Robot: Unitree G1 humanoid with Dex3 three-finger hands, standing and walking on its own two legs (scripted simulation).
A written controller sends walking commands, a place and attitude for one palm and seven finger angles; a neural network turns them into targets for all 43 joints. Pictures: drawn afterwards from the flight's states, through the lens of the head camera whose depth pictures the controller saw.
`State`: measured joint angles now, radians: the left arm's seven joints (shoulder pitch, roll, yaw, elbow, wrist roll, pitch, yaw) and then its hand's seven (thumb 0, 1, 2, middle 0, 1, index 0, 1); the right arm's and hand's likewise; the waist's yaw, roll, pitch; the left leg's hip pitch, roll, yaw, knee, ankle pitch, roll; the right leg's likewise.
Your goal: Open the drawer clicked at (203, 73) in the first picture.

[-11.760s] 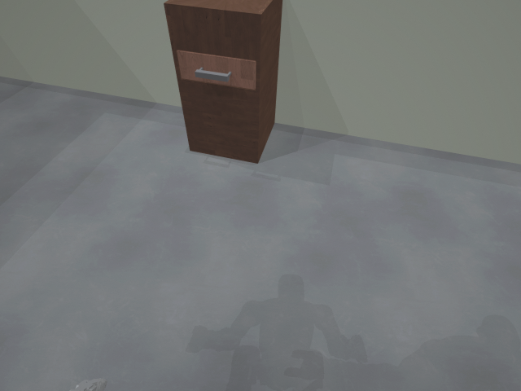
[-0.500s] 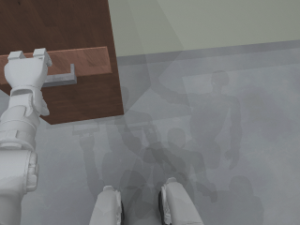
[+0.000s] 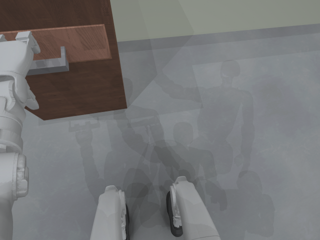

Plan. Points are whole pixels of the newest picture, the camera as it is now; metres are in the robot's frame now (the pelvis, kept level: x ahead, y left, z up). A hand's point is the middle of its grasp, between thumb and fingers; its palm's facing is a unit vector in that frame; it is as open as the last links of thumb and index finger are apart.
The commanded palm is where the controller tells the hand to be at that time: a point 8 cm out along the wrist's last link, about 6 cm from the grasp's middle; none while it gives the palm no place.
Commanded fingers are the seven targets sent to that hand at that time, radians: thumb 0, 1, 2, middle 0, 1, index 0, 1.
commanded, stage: move the hooked fingers above the handle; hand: left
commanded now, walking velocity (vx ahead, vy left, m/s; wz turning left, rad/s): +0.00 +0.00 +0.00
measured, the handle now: (35, 60) +0.59 +0.29 -0.08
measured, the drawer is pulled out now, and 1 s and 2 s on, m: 0.00 0.00 0.00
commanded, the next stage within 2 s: none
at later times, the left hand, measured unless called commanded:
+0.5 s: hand (32, 66) +0.54 +0.27 -0.02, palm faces -0.02 -0.06 -1.00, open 13.8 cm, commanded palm +0.54 +0.26 +0.03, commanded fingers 0.00 -0.50 0.30 -0.30 -1.20 -0.30 -1.20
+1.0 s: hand (18, 60) +0.54 +0.29 -0.01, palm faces +0.04 -0.03 -1.00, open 13.8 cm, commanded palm +0.54 +0.27 +0.03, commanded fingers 0.00 -0.50 0.30 -0.30 -1.20 -0.30 -1.20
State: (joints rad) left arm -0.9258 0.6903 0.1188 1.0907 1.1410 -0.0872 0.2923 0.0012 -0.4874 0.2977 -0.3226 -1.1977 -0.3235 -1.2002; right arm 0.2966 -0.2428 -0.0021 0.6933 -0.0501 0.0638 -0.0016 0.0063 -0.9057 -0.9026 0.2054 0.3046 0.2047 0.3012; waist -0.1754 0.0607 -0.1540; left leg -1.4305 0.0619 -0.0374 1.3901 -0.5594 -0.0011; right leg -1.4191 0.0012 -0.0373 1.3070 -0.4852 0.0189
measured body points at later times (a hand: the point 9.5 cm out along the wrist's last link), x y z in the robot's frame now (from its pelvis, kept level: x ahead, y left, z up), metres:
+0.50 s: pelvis +0.00 +0.00 -0.01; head +0.19 +0.04 +0.39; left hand +0.53 +0.27 +0.03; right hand +0.00 -0.27 -0.12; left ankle +0.03 +0.12 -0.59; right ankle +0.05 -0.14 -0.59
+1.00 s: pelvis -0.01 +0.00 -0.02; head +0.19 +0.03 +0.39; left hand +0.54 +0.29 +0.05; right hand +0.00 -0.28 -0.13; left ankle +0.03 +0.12 -0.59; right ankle +0.05 -0.14 -0.59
